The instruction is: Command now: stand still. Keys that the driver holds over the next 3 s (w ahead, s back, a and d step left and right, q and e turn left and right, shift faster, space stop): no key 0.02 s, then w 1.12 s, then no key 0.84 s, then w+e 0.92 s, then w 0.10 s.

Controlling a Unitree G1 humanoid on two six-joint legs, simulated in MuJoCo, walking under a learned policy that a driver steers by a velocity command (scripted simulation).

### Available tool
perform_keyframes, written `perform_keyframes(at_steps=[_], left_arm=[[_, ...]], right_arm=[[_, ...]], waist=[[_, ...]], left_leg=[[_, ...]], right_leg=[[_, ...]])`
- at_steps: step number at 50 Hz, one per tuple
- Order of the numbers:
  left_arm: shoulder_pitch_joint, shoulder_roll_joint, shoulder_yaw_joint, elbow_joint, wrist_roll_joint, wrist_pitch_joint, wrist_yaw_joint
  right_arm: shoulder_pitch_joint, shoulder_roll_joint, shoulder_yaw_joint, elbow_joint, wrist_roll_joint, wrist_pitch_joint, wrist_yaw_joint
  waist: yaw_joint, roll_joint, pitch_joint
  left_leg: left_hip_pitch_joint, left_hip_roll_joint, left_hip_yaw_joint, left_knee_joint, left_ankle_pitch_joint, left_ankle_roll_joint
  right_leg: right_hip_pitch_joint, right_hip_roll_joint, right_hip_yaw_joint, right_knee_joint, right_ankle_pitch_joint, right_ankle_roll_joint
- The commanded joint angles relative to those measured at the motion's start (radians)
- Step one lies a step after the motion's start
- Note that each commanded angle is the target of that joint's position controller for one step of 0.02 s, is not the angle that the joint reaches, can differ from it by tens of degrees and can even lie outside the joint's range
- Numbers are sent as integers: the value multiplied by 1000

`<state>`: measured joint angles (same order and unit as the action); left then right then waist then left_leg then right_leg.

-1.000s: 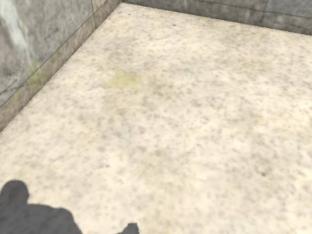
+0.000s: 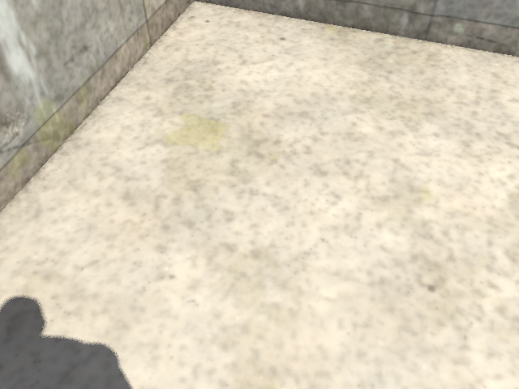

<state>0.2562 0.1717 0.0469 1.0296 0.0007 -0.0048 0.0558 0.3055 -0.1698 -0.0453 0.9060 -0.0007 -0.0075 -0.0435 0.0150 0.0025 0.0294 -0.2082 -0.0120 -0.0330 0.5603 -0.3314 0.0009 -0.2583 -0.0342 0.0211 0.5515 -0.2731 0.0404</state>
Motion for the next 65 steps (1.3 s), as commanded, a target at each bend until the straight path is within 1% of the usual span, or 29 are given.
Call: perform_keyframes(at_steps=[1, 4, 6, 9, 12, 13, 14, 15, 17, 19, 21, 25, 32, 34, 35, 36, 37, 38, 39, 41, 43, 46, 52, 58, 60, 62, 63, 64, 65], left_arm=[[38, 85, 13, -11, 0, -6, 2], [53, 85, 14, 6, -15, -5, 5], [-1, 56, 6, -25, -19, -30, -3], [2, 47, 2, -44, -33, -73, -31], [241, 70, 19, 54, -17, -89, -43], [370, 159, 42, 74, -11, -90, -40], [426, 246, 51, 68, -3, -101, -56], [323, 182, 27, 40, 5, -113, -57], [200, 137, 7, -3, -3, -119, -65], [200, 92, -11, -3, -1, -108, -69], [265, 84, -18, 14, 3, -96, -61], [273, 140, -17, -3, 9, -83, -38], [291, 186, 2, 7, -17, -77, -32], [267, 210, 12, 2, -12, -68, -33], [248, 210, 12, -4, -5, -59, -34], [221, 205, 6, -25, 4, -57, -36], [319, 85, -25, -50, 15, -74, -50], [342, 57, -35, -28, -13, -107, -60], [232, 150, -7, -65, -43, -130, -64], [93, 177, 5, -108, -43, -133, -48], [132, 138, 12, -106, -23, -102, -39], [99, 124, 14, -135, -17, -76, -36], [-165, 119, 6, -225, -7, -89, -50], [-331, 131, -4, -295, -16, -100, -86], [-282, 157, 5, -293, -6, -108, -96], [-48, 230, 39, -223, 6, -116, -93], [112, 305, 53, -189, 28, -116, -84], [135, 344, 54, -175, 27, -103, -85], [157, 259, 38, -184, 11, -90, -87]], right_arm=[[45, -86, -15, -16, 1, -8, -3], [82, -137, -30, 7, 15, 0, -7], [132, -183, -42, 12, 26, -14, -6], [54, -200, -45, 2, 31, -43, 1], [-76, -152, -31, -26, 42, -45, 14], [-90, -87, -14, -44, 31, -55, 17], [-100, -89, -16, -81, 41, -73, 11], [-98, -124, -22, -75, 52, -84, 16], [-72, -122, -22, -44, 42, -97, 28], [-98, -146, -36, -40, 25, -96, 35], [-125, -114, -30, -40, 24, -87, 46], [-321, -70, -3, -113, 23, -84, 57], [-458, -121, 4, -180, 31, -96, 92], [-365, -168, -16, -164, 29, -101, 92], [-207, -207, -39, -118, 33, -100, 86], [-7, -257, -62, -64, 35, -96, 74], [156, -366, -85, -29, 5, -89, 64], [158, -312, -66, -15, 5, -85, 69], [51, -244, -45, -22, 15, -88, 72], [-129, -163, -19, -52, 11, -100, 80], [-172, -127, -8, -37, -4, -110, 89], [-118, -158, -10, 4, -3, -117, 80], [2, -213, -13, 40, 8, -103, 44], [107, -233, -19, 90, 19, -75, 36], [92, -243, -23, 90, 12, -57, 32], [60, -234, -17, 75, 8, -47, 29], [68, -200, 0, 45, -12, -51, 27], [264, -62, 40, 82, -13, -67, 43], [251, -179, 12, 116, 8, -78, 47]], waist=[[0, 2, 18], [-17, 59, 51], [-47, 160, 116], [-8, 201, 169], [103, 59, 85], [133, -184, 19], [130, -355, 14], [78, -211, 77], [27, -86, 105], [19, -72, 90], [33, -92, 66], [63, -77, 91], [38, -98, 118], [-30, -131, 30], [-111, -138, -65], [-198, -125, -183], [-167, 127, -377], [-150, 250, -489], [-134, 191, -293], [-58, 29, -96], [10, 64, -61], [29, 63, -8], [-42, 34, 30], [-87, 32, 67], [-50, 64, 18], [63, 67, -135], [100, -39, -296], [21, -312, -467], [70, -175, -525]], left_leg=[[-69, 23, -19, -126, 153, 18], [-97, 42, -75, -184, -353, 75], [-96, 185, -287, -310, -570, 161], [-153, 307, -445, -378, -479, 234], [-302, 118, -152, -115, -198, 113], [-423, 7, 18, 252, -83, 43], [-595, -53, 8, 485, -205, 33], [-657, 20, -64, 645, -164, 53], [-681, 92, -50, 670, 33, 83], [-622, 126, -20, 573, 143, 72], [-610, 123, 25, 512, 193, 51], [-557, 95, 64, 232, 312, 15], [-432, 57, 67, 1, 325, 67], [-261, 2, 102, -12, 264, 102], [-64, -34, 124, -18, 259, 130], [243, 32, 43, 7, 262, 171], [660, 316, -399, -26, 111, 313], [701, 428, -779, -257, -31, 387], [545, 378, -656, -292, -71, 321], [183, 300, -354, -340, 124, 251], [10, 230, -213, -395, 196, 224], [-68, 210, -127, -450, 269, 247], [5, 177, -37, -462, 353, 211], [229, 246, -44, -369, 410, 190], [271, 246, -38, -262, 639, 157], [232, 158, 12, 12, 854, 98], [26, 86, 50, 304, 540, 51], [-321, -81, 28, 671, -304, -12], [-345, -60, -141, 776, -341, -9]], right_leg=[[39, 5, -11, -82, 130, -20], [-47, 70, -81, 7, -262, -45], [-182, 76, -101, 159, -257, -59], [-200, 7, -32, 253, -205, -119], [231, 31, -25, -80, -44, -123], [363, -162, 287, -239, -175, -183], [394, -347, 699, -404, -287, -312], [332, -367, 712, -410, -336, -328], [282, -279, 470, -413, -244, -261], [269, -209, 291, -423, -2, -209], [292, -173, 182, -415, 191, -203], [230, -151, 91, -444, 304, -204], [319, -218, 45, -409, 426, -197], [358, -218, 22, -263, 771, -177], [329, -187, -7, -86, 920, -157], [149, -147, -23, 158, 829, -124], [-235, 13, -45, 576, 298, -65], [-390, 105, 97, 807, -266, -60], [-496, 33, 119, 880, -224, -83], [-440, -70, 58, 793, -44, -99], [-318, -118, 65, 700, 24, -99], [-350, -133, 44, 612, 77, -78], [-407, -100, -5, 184, 391, -49], [-433, -54, -12, -16, 325, -75], [-325, -15, -32, -53, 267, -102], [7, 31, -68, -103, 420, -150], [333, -154, 110, -21, 811, -213], [684, -421, 471, -24, 1028, -416], [639, -382, 517, -78, 892, -404]])
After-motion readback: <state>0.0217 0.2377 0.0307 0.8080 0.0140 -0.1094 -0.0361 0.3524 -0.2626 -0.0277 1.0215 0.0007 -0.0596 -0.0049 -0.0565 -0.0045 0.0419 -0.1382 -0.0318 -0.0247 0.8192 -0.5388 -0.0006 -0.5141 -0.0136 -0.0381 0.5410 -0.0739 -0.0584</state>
